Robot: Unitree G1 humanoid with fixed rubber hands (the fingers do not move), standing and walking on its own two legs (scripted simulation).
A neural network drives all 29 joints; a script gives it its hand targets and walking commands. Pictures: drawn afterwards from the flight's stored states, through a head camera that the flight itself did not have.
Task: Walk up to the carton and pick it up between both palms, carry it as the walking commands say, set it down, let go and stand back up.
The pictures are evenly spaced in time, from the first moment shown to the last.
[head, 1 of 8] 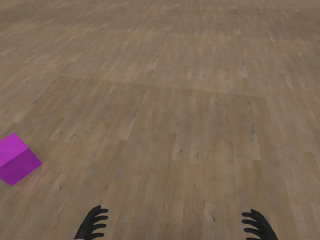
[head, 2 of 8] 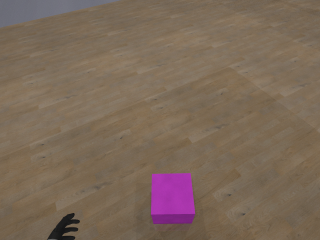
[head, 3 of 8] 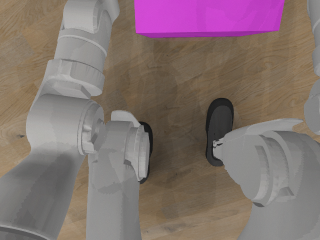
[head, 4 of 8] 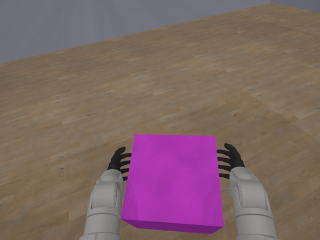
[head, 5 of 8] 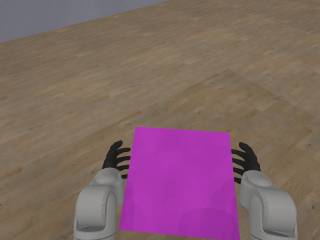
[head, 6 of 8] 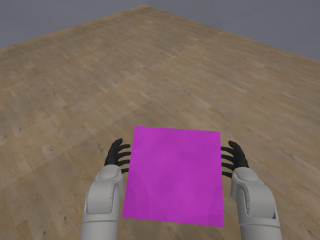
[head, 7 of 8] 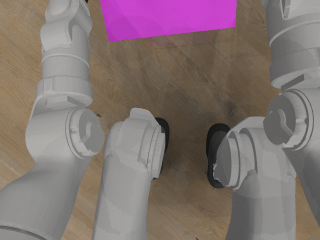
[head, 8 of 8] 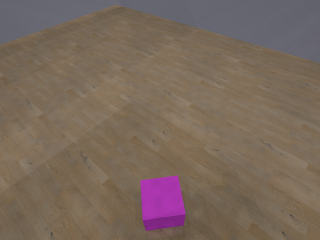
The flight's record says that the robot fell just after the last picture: no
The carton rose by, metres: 0.69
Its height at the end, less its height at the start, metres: +0.00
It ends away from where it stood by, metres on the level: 1.22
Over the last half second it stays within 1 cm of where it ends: yes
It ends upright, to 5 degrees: yes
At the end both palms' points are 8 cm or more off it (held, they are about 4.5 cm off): yes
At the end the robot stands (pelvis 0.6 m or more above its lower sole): yes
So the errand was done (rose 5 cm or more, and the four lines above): yes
